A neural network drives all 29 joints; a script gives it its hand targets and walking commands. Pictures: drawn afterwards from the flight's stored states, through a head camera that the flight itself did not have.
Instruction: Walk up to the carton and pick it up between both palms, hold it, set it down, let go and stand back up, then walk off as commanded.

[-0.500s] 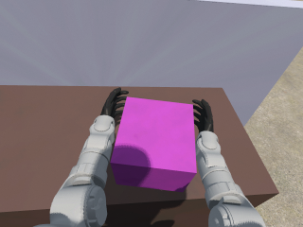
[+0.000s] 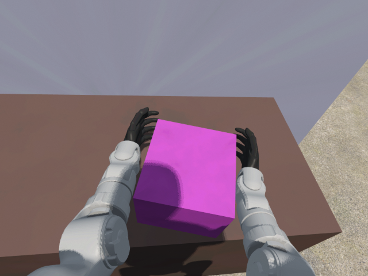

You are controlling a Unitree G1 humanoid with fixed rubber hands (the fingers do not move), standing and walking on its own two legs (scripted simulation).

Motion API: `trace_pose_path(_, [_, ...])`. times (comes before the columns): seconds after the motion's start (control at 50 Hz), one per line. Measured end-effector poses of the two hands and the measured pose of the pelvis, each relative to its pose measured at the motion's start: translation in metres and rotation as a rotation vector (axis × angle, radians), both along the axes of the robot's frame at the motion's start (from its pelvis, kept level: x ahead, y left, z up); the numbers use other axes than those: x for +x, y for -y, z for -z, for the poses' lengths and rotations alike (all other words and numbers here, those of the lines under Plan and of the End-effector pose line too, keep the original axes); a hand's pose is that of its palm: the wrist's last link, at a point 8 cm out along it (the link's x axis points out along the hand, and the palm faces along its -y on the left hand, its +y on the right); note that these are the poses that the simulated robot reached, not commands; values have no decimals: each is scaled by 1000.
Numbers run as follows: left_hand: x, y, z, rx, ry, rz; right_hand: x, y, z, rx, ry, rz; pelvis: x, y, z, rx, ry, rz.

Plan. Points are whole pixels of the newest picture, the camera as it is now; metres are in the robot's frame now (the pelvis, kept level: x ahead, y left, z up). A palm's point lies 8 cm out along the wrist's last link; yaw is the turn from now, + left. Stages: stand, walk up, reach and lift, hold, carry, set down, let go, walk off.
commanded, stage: set down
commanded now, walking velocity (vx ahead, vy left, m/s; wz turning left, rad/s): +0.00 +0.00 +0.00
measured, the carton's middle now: (186, 178) +0.32 -0.02 +0.02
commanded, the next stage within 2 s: none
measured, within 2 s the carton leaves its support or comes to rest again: rests again in 1.42 s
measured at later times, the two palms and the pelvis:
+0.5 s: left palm (139, 148) +0.42 +0.09 +0.00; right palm (244, 174) +0.34 -0.17 +0.00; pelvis +0.01 +0.00 +0.00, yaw -1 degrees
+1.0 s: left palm (139, 156) +0.42 +0.09 -0.02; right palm (241, 179) +0.34 -0.17 -0.02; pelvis +0.00 -0.01 +0.00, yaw -1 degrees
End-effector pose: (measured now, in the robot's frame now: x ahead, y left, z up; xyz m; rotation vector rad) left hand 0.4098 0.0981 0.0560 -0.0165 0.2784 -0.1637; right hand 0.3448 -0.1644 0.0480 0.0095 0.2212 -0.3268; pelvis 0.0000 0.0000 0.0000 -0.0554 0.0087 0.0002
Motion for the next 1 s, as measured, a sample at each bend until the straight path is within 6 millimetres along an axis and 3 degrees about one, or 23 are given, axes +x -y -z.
trace_pose_path(0.28, [10, 4, 23, 14, -26, 33, 2, 2, 24, -15, -32, 21, 5, 0, 0, 0, -58, 5])
trace_pose_path(0.6, [11, 7, 62, 28, -41, 57, -1, 4, 57, -25, -58, 33, 5, 2, 2, 4, -197, 15])
trace_pose_path(1.0, [7, 6, 78, 42, -50, 50, -3, 4, 71, -13, -73, 26, 0, 6, 4, 11, -273, 20])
